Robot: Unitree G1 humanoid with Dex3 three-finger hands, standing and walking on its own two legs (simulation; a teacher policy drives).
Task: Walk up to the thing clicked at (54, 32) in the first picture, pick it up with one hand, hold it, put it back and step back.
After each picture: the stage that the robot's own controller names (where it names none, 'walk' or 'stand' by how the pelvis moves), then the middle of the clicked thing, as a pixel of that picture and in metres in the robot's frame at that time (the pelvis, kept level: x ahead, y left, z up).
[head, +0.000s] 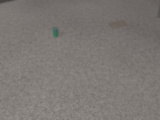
stand; (55, 32) +1.67 +0.30 -0.72
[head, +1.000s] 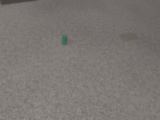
walk; (64, 40) +1.54 +0.14 -0.70
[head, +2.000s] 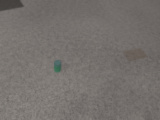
walk; (57, 66) +1.00 +0.15 -0.71
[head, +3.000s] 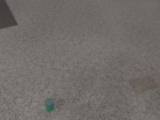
walk; (49, 105) +0.61 +0.19 -0.71
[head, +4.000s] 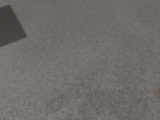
walk; out of the picture +0.40 +0.18 -0.69
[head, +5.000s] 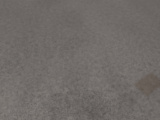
stand; out of the picture +0.36 +0.09 -0.69
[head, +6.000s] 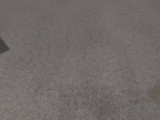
stand; out of the picture +0.32 +0.08 -0.72
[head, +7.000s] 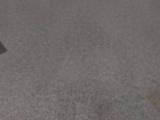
stand; out of the picture +0.26 +0.09 -0.72
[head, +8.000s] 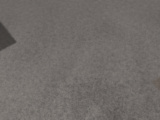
walk; out of the picture +0.35 +0.13 -0.71
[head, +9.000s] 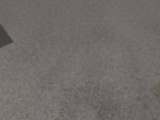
stand; out of the picture +0.33 +0.08 -0.70
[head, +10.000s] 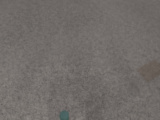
stand; (64, 117) +0.40 +0.07 -0.69
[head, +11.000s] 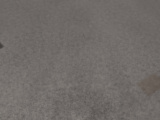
stand; out of the picture +0.40 +0.08 -0.72
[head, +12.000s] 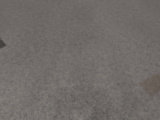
stand; out of the picture +0.40 +0.07 -0.72
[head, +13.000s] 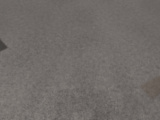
stand; out of the picture +0.39 +0.07 -0.72
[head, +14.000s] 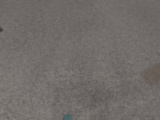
go down; out of the picture +0.41 +0.06 -0.71
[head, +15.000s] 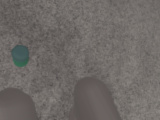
go down; (20, 56) +0.48 +0.13 -0.31
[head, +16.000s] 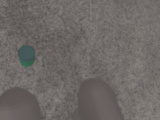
close in; (26, 56) +0.47 +0.13 -0.31
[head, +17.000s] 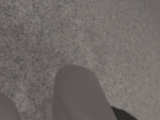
close in; out of the picture +0.47 +0.18 -0.25
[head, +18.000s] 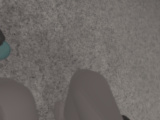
lift; out of the picture +0.45 +0.17 -0.26
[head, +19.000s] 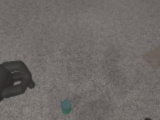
hold; (66, 107) +0.44 +0.07 -0.57
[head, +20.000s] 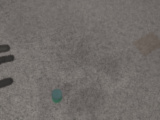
go down; (56, 96) +0.44 +0.07 -0.57
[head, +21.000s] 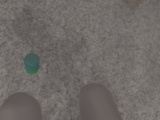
go down; (32, 64) +0.48 +0.12 -0.33
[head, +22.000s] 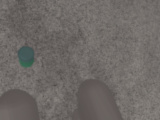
close in; (26, 57) +0.48 +0.13 -0.32
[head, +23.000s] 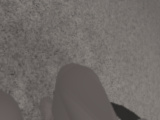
lift; out of the picture +0.47 +0.18 -0.25
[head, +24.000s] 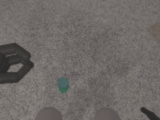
hold; (63, 85) +0.46 +0.09 -0.49
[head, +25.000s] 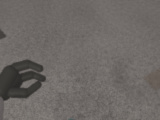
go down; out of the picture +0.42 +0.05 -0.67
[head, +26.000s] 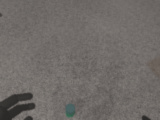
go down; (70, 110) +0.43 +0.05 -0.62
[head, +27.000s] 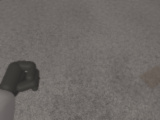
crouch; out of the picture +0.41 +0.06 -0.66
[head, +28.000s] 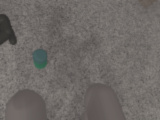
crouch; (40, 59) +0.50 +0.10 -0.34
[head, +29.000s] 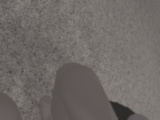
lower; out of the picture +0.48 +0.18 -0.25
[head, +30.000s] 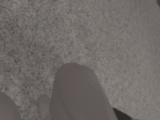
hold; out of the picture +0.48 +0.18 -0.25
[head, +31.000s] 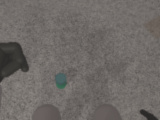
hold; (61, 81) +0.48 +0.09 -0.47
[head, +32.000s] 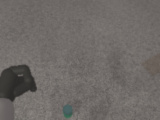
hold; (67, 111) +0.44 +0.06 -0.65
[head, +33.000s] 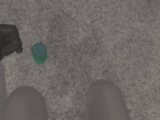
lower; (39, 54) +0.51 +0.11 -0.31
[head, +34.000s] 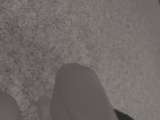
lower; out of the picture +0.49 +0.19 -0.25
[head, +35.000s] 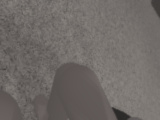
lower; out of the picture +0.49 +0.18 -0.25
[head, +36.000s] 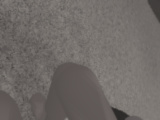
stand; out of the picture +0.57 +0.17 -0.28
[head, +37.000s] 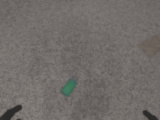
stand; (68, 87) +0.54 +0.02 -0.58
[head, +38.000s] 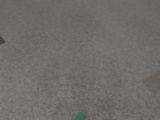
stand; out of the picture +0.50 -0.02 -0.68
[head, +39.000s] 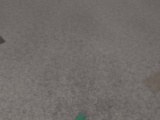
stand; out of the picture +0.49 -0.02 -0.68
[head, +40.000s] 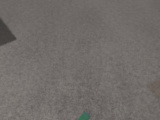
stand; out of the picture +0.51 -0.04 -0.73
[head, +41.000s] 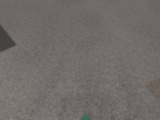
stand; out of the picture +0.51 -0.02 -0.75
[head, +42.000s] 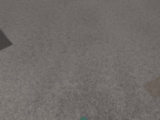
stand; out of the picture +0.48 -0.02 -0.75
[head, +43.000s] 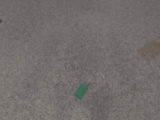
walk; (81, 91) +0.61 +0.01 -0.72
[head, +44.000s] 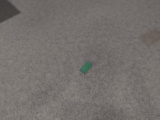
walk; (85, 67) +0.90 +0.01 -0.73
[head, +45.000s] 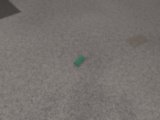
stand; (79, 61) +1.11 -0.02 -0.74
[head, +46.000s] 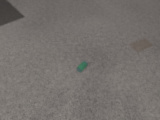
stand; (82, 66) +1.07 -0.03 -0.75
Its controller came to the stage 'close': yes
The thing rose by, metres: 0.01
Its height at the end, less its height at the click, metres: -0.02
